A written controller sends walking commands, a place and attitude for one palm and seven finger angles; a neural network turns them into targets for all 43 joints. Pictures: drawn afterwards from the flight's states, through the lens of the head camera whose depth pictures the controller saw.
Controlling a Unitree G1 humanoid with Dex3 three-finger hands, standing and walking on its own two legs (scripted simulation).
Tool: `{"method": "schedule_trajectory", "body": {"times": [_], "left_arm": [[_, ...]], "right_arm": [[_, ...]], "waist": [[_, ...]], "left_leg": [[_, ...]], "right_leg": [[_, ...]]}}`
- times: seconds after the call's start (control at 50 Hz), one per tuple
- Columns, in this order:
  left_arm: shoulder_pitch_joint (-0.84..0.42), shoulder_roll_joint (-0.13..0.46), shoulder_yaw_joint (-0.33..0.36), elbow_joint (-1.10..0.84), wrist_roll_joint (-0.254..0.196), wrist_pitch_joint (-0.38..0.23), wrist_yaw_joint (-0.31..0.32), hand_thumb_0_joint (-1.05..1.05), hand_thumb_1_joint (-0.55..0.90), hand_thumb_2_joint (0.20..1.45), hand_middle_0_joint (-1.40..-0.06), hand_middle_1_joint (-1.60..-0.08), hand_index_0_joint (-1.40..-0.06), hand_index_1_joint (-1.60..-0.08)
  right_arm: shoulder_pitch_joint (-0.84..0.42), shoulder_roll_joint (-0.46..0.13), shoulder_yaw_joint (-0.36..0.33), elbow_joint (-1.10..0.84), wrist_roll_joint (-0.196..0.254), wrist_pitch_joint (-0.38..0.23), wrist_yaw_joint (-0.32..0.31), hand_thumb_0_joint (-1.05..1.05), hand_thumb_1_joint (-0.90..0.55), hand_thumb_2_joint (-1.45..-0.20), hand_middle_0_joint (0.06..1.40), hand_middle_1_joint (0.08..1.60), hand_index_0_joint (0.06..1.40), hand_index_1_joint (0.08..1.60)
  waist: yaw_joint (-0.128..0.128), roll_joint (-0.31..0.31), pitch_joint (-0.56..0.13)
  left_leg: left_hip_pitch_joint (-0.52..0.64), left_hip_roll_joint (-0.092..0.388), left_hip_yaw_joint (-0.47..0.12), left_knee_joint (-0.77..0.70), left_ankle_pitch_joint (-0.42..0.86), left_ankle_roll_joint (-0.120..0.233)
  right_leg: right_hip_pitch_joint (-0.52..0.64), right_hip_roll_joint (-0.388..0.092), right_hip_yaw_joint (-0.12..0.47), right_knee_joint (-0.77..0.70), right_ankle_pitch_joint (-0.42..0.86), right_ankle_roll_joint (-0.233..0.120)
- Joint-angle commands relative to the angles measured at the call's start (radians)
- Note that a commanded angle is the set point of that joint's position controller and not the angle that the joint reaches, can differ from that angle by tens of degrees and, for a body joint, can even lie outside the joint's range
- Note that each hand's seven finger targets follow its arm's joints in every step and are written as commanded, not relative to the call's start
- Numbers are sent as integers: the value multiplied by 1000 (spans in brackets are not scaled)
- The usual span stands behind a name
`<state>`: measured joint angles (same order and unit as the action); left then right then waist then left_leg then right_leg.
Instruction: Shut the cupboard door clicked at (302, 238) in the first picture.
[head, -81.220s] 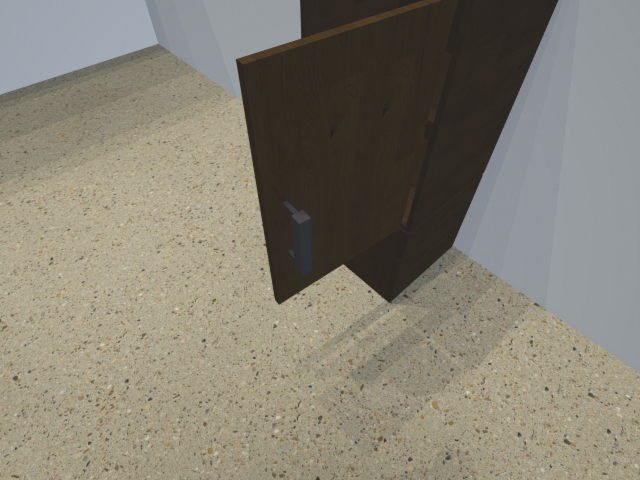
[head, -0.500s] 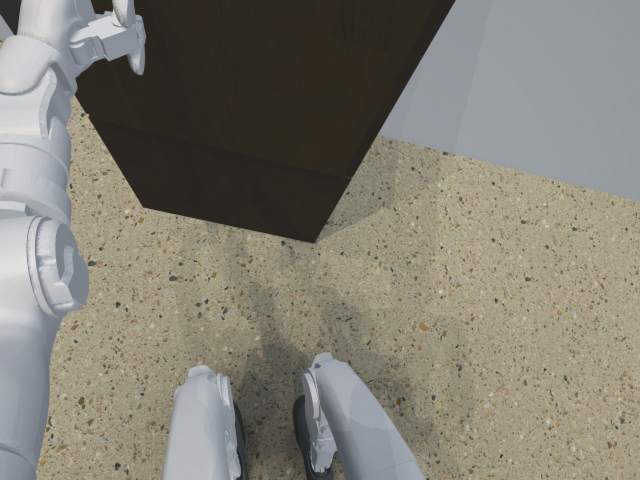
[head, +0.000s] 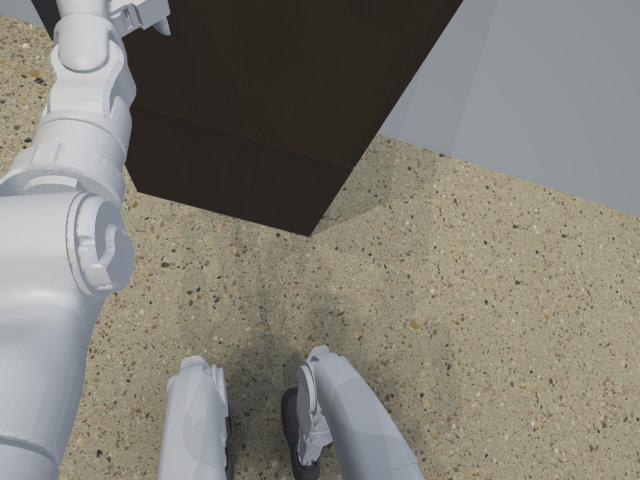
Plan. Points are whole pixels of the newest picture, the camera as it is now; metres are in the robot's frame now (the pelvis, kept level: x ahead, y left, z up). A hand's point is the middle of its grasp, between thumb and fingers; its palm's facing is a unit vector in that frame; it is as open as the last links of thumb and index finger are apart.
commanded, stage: pull the fist back off the door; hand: left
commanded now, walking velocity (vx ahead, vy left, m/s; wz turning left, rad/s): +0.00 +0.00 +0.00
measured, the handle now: out of the picture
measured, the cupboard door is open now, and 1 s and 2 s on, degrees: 0 0 0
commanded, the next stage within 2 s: draw the hand back to the body in 0.70 s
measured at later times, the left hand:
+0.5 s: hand (198, 16) +0.59 +0.08 +0.09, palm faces +0.07 -1.00 -0.01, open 3.2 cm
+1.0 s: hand (167, 54) +0.52 +0.11 +0.12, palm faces +0.07 -1.00 -0.04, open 3.1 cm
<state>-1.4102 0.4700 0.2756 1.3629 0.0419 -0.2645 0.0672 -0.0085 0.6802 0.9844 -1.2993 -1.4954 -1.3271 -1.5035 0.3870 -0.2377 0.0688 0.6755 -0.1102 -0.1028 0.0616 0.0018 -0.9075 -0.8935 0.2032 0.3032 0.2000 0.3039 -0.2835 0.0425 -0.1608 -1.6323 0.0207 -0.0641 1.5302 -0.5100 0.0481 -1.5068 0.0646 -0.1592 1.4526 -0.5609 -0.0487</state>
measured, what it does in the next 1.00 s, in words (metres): rises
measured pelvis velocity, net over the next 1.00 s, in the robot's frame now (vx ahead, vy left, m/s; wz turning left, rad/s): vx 0.06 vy -0.01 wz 0.05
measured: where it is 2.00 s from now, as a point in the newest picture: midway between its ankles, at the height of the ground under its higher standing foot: (261, 454)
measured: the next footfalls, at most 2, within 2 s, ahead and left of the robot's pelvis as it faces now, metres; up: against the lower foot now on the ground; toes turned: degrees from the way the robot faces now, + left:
none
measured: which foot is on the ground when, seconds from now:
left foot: down 0.00-1.00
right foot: down 0.00-1.00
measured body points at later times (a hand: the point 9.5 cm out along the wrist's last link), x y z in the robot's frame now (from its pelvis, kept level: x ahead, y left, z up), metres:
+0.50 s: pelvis +0.02 +0.00 +0.03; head +0.21 +0.02 +0.45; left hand +0.58 +0.13 +0.09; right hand -0.04 -0.25 -0.06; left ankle +0.07 +0.09 -0.55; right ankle +0.05 -0.10 -0.55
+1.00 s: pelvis +0.06 -0.01 +0.07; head +0.19 -0.01 +0.50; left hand +0.51 +0.16 +0.12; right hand +0.14 -0.27 -0.05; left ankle +0.07 +0.09 -0.55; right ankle +0.05 -0.10 -0.55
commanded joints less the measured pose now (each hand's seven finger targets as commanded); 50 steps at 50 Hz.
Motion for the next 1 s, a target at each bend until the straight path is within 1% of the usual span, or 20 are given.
{"method": "schedule_trajectory", "body": {"times": [0.0,0.04,0.1,0.16,0.2,0.32,0.36,0.4,0.46,0.5,0.56,0.6,0.64,0.68,0.78,0.8,0.84,0.86,0.92,0.98], "left_arm": [[-704,88,-46,-232,157,-147,194,0,900,900,-1300,-1500,-1300,-1500],[-684,77,-83,-196,180,-164,165,0,900,900,-1300,-1500,-1300,-1500],[-642,30,-101,-176,113,-151,102,0,900,900,-1300,-1500,-1300,-1500],[-569,30,-72,-208,42,-144,62,0,900,900,-1300,-1500,-1300,-1500],[-500,27,-49,-208,11,-147,54,0,900,900,-1300,-1500,-1300,-1500],[-317,51,12,-231,7,-200,75,0,900,900,-1300,-1500,-1300,-1500],[-259,79,47,-274,9,-229,81,0,900,900,-1300,-1500,-1300,-1500],[-198,37,28,-321,6,-252,80,0,900,900,-1300,-1500,-1300,-1500],[-75,37,52,-372,-5,-276,75,0,900,900,-1300,-1500,-1300,-1500],[-35,-26,12,-432,-14,-288,71,0,900,900,-1300,-1500,-1300,-1500],[49,-60,7,-495,-37,-307,72,0,900,900,-1300,-1500,-1300,-1500],[83,-121,-35,-509,-46,-321,68,0,900,900,-1300,-1500,-1300,-1500],[52,-129,-51,-487,-42,-336,70,0,900,900,-1300,-1500,-1300,-1500],[17,-111,-49,-509,-35,-366,71,0,900,900,-1300,-1500,-1300,-1500],[83,-177,-102,-450,-35,-385,48,0,900,900,-1300,-1500,-1300,-1500],[102,-196,-113,-431,-40,-376,44,0,900,900,-1300,-1500,-1300,-1500],[236,-121,-42,-531,-63,-366,34,0,900,900,-1300,-1500,-1300,-1500],[309,-109,-29,-577,-78,-352,26,0,900,900,-1300,-1500,-1300,-1500],[439,-123,-57,-721,-105,-298,2,0,900,900,-1300,-1500,-1300,-1500],[518,-138,-86,-881,-140,-264,-21,0,900,900,-1300,-1500,-1300,-1500]], "right_arm": [[277,-229,-97,25,-27,17,42,0,-900,-900,200,300,200,300],[271,-233,-101,28,-19,27,52,0,-900,-900,200,300,200,300],[262,-237,-100,18,-2,33,49,0,-900,-900,200,300,200,300],[266,-239,-95,3,7,31,42,0,-900,-900,200,300,200,300],[269,-234,-93,-1,11,33,40,0,-900,-900,200,300,200,300],[272,-216,-98,-16,13,56,46,0,-900,-900,200,300,200,300],[268,-212,-103,-28,14,66,49,0,-900,-900,200,300,200,300],[258,-199,-113,-38,20,78,54,0,-900,-900,200,300,200,300],[246,-192,-123,-53,27,98,55,0,-900,-900,200,300,200,300],[228,-181,-132,-63,34,111,57,0,-900,-900,200,300,200,300],[213,-174,-142,-71,40,124,53,0,-900,-900,200,300,200,300],[192,-165,-148,-68,44,131,50,0,-900,-900,200,300,200,300],[179,-164,-149,-58,44,137,42,0,-900,-900,200,300,200,300],[167,-162,-151,-51,41,137,35,0,-900,-900,200,300,200,300],[128,-157,-154,-49,41,150,35,0,-900,-900,200,300,200,300],[119,-158,-154,-52,42,156,37,0,-900,-900,200,300,200,300],[98,-162,-153,-101,53,169,37,0,-900,-900,200,300,200,300],[91,-161,-152,-125,61,173,36,0,-900,-900,200,300,200,300],[66,-145,-147,-169,91,185,24,0,-900,-900,200,300,200,300],[43,-135,-143,-193,113,174,3,0,-900,-900,200,300,200,300]], "waist": [[-149,367,-560],[-154,369,-545],[-144,352,-536],[-106,341,-576],[-87,291,-561],[-38,173,-523],[-2,179,-563],[10,156,-589],[50,124,-629],[53,125,-629],[72,82,-635],[63,55,-609],[41,14,-541],[49,50,-573],[62,90,-582],[59,69,-574],[141,79,-671],[164,74,-707],[180,-19,-642],[188,-38,-591]], "left_leg": [[756,42,-183,-218,-8,-23],[758,39,-186,-234,-47,-26],[759,34,-194,-267,-84,-24],[786,32,-192,-287,-45,-25],[766,29,-173,-291,-17,-24],[655,15,-85,-267,97,-11],[665,12,-68,-264,162,-12],[680,9,-48,-264,223,-12],[692,1,-24,-268,304,-13],[729,-1,-10,-277,340,-15],[744,-9,5,-286,381,-14],[752,-13,11,-287,389,-14],[704,-17,20,-282,347,-9],[732,-21,20,-269,377,-11],[813,-22,14,-266,447,-18],[814,-23,15,-267,443,-17],[856,-29,30,-305,486,-21],[876,-30,32,-324,513,-22],[865,-33,54,-394,472,-15],[907,-33,63,-453,446,-10]], "right_leg": [[-45,-6,98,-202,58,12],[-36,-6,100,-210,45,6],[3,-5,102,-231,42,3],[50,-2,102,-236,62,2],[91,0,102,-249,72,5],[247,3,126,-286,108,14],[300,5,133,-282,149,11],[364,5,141,-293,207,16],[464,5,152,-290,321,19],[493,0,155,-300,381,25],[561,-2,165,-307,468,29],[569,-7,166,-316,495,36],[575,-12,177,-330,490,44],[569,-16,181,-312,524,42],[523,-19,168,-298,557,37],[524,-18,167,-303,555,38],[655,-19,177,-315,620,33],[710,-18,180,-318,665,31],[841,-23,193,-393,721,46],[911,-25,199,-455,739,52]]}}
